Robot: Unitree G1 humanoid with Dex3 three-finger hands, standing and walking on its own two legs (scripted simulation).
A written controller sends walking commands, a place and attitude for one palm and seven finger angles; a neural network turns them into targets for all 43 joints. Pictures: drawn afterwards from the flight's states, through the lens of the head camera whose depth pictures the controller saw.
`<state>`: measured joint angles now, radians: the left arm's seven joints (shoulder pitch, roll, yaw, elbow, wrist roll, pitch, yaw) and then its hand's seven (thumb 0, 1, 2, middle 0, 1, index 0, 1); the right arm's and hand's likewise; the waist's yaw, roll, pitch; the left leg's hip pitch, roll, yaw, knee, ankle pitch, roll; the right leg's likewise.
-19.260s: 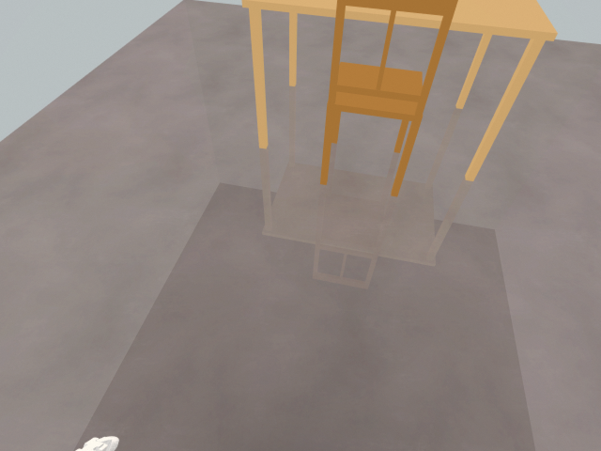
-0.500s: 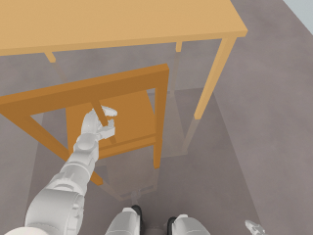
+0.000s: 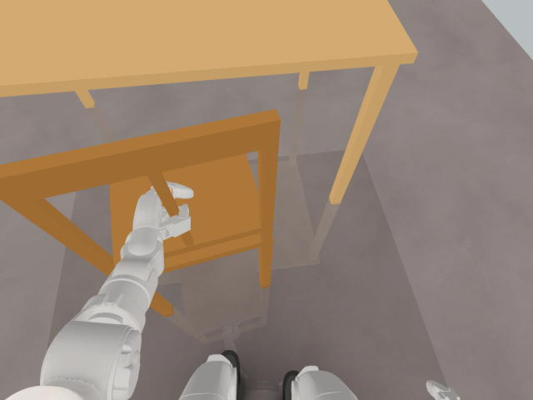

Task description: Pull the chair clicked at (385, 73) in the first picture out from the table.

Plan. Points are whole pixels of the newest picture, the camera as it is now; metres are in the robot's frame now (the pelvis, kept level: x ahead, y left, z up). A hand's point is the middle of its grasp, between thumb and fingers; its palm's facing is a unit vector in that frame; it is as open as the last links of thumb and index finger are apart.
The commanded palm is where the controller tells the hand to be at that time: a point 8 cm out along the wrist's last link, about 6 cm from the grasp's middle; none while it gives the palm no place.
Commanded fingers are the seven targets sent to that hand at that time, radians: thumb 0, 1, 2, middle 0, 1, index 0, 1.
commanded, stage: step backward, pulling the chair out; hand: left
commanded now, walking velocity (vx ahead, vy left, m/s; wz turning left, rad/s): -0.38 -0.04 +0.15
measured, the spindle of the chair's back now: (174, 213) +0.43 +0.16 -0.07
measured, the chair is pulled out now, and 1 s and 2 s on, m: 0.13 0.13 0.13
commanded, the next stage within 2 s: stop walking, hand still on the chair in 2.00 s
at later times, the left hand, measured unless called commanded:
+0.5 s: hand (185, 220) +0.40 +0.13 -0.05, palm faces +0.05 -0.98 -0.19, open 5.0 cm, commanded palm +0.39 +0.18 -0.05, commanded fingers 0.00 0.90 0.90 -0.50 -1.45 -0.50 -1.45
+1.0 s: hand (185, 220) +0.40 +0.13 -0.05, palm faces +0.04 -0.98 -0.19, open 5.0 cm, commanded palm +0.39 +0.18 -0.04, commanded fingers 0.00 0.90 0.90 -0.50 -1.45 -0.50 -1.45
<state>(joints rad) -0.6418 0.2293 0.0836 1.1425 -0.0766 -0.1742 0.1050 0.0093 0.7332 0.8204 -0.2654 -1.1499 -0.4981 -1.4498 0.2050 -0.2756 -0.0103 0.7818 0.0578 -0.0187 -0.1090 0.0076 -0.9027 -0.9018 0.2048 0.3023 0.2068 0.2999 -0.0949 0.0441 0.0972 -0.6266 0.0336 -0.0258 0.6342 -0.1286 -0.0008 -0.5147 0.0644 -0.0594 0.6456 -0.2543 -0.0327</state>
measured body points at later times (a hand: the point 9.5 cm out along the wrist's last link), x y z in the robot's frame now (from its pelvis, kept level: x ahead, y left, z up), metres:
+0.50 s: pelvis +0.00 +0.00 +0.00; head +0.09 -0.01 +0.44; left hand +0.39 +0.19 -0.04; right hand +0.06 -0.28 -0.14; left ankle +0.11 +0.12 -0.72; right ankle +0.04 -0.09 -0.72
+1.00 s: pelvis +0.00 +0.00 +0.00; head +0.09 -0.01 +0.44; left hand +0.39 +0.19 -0.04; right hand +0.08 -0.27 -0.13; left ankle +0.11 +0.12 -0.72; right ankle +0.04 -0.09 -0.72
